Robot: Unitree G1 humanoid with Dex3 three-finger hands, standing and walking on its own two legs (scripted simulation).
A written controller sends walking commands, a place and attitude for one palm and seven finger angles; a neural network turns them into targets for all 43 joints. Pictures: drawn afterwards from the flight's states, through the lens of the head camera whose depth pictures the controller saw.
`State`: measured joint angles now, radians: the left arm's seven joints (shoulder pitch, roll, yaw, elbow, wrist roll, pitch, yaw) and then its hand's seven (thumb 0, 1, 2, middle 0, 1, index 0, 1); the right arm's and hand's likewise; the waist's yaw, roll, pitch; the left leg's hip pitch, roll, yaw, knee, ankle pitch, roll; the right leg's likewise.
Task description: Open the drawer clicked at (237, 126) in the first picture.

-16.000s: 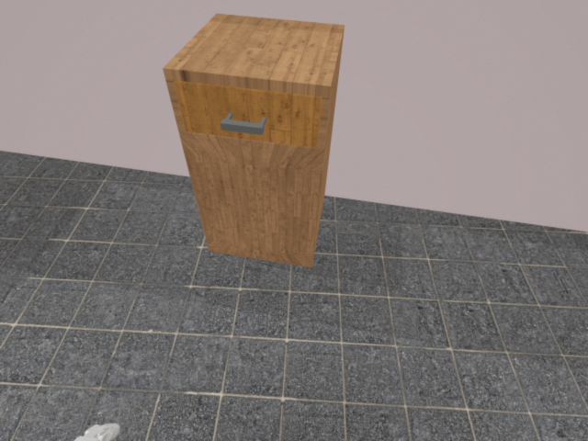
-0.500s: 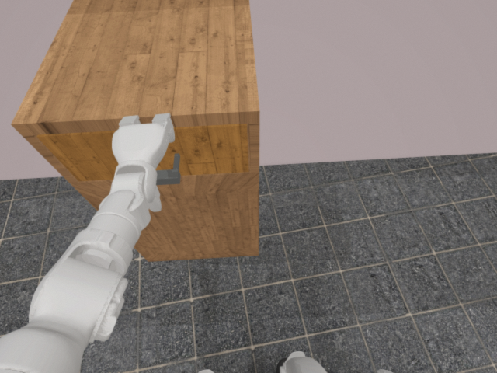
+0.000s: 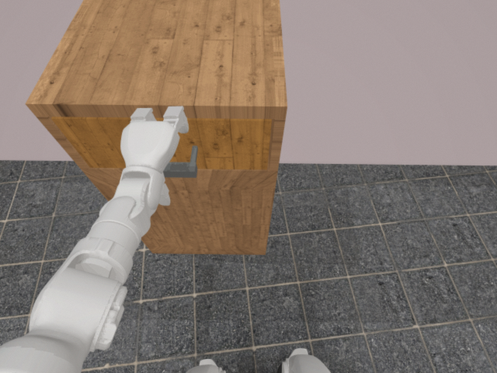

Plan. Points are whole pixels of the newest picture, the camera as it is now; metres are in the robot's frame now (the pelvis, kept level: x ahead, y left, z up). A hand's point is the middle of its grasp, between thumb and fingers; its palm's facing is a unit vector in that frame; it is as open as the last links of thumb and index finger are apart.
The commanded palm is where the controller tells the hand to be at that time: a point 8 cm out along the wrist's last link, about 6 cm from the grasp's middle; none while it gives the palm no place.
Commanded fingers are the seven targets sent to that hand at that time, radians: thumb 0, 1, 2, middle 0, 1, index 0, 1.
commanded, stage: lift the fingers back up to retry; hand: left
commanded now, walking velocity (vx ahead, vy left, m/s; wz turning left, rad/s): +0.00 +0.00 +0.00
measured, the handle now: (168, 160) +0.51 +0.15 -0.03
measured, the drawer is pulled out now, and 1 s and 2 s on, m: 0.00 0.00 0.00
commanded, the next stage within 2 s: re-aim the fingers above the handle in 0.54 s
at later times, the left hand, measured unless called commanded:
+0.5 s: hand (150, 171) +0.46 +0.16 +0.01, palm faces -0.06 -0.04 -1.00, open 13.8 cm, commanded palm +0.45 +0.16 +0.07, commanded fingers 0.00 -0.50 0.30 -0.30 -1.20 -0.30 -1.20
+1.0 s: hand (148, 167) +0.46 +0.16 +0.02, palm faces -0.08 -0.04 -1.00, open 13.8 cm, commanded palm +0.44 +0.16 +0.07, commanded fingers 0.00 -0.50 0.30 -0.30 -1.20 -0.30 -1.20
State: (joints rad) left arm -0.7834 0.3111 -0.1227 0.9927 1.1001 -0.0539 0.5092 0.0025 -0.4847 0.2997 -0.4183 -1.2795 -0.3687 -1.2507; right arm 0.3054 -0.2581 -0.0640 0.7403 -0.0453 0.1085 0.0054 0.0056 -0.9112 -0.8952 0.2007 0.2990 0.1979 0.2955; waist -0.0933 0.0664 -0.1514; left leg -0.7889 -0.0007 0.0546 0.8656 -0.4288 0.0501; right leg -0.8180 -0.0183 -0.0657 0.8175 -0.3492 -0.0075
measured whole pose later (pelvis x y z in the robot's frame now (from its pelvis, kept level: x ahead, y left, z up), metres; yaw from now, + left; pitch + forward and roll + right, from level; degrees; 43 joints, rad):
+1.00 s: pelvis +0.01 -0.01 +0.02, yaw -1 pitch +17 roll +0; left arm -0.70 0.37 -0.09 0.97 1.08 -0.08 0.35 0.00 -0.49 0.30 -0.32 -1.21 -0.33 -1.21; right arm 0.31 -0.24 -0.06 0.69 -0.02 0.11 -0.03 0.00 -0.91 -0.89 0.20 0.30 0.20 0.30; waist -0.07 0.06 -0.13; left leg -0.66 0.01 0.07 0.74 -0.39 0.04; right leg -0.71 0.00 -0.04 0.72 -0.32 -0.02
